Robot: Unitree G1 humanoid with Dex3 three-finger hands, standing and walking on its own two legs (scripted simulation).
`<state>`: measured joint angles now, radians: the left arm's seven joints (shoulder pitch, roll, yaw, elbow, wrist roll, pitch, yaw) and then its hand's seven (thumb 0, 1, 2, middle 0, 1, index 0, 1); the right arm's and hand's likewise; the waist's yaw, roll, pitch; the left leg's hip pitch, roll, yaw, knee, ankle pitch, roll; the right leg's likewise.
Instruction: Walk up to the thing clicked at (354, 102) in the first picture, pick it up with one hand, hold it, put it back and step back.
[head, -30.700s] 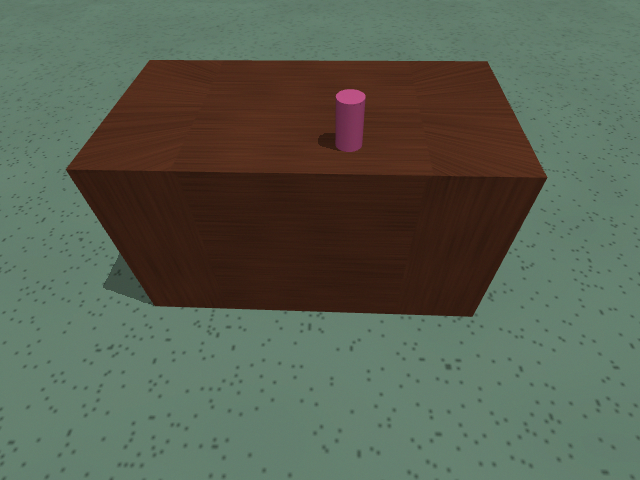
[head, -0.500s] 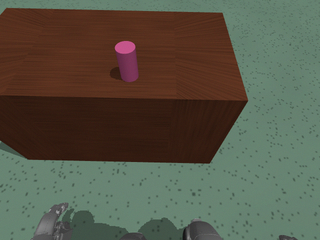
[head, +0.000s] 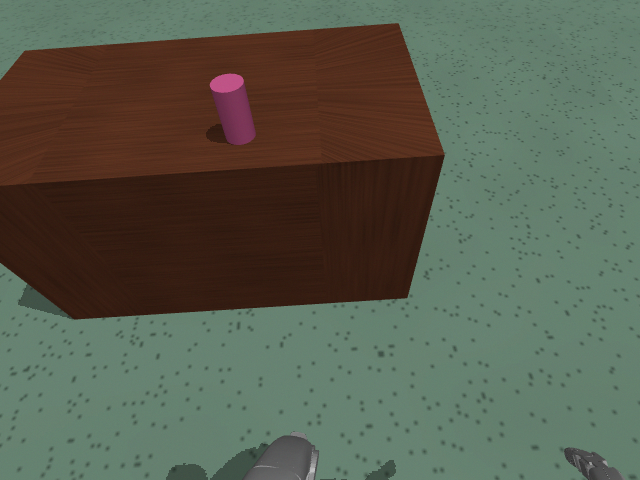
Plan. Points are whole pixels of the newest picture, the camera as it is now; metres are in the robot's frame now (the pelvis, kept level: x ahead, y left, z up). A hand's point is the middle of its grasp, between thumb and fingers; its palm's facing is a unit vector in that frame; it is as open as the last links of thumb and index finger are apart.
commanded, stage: step back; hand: left
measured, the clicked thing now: (234, 110) +0.83 +0.26 -0.04
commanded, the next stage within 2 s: stand in 1.72 s
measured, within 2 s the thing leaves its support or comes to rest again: neither
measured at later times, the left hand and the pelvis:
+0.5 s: hand out of the picture -0.08 +0.25 -0.15, palm faces +0.01 -0.92 -0.40, open 7.4 cm; pelvis -0.17 -0.03 -0.01, yaw +1 degrees
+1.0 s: hand out of the picture -0.25 +0.24 -0.14, palm faces +0.11 -0.91 -0.39, open 7.4 cm; pelvis -0.29 -0.04 +0.00, yaw +6 degrees
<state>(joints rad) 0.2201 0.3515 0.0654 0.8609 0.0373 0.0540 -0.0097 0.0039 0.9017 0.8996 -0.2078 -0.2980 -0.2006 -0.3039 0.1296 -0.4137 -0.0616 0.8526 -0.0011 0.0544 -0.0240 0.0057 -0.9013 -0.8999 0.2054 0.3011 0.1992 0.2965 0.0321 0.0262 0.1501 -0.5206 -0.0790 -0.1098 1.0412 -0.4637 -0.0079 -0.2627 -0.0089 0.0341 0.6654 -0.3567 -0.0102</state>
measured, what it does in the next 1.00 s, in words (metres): walks backwards: left foot, then right foot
